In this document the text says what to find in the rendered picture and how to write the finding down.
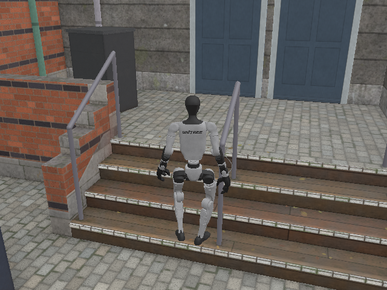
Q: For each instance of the stairs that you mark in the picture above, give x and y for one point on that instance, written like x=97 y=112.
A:
x=338 y=254

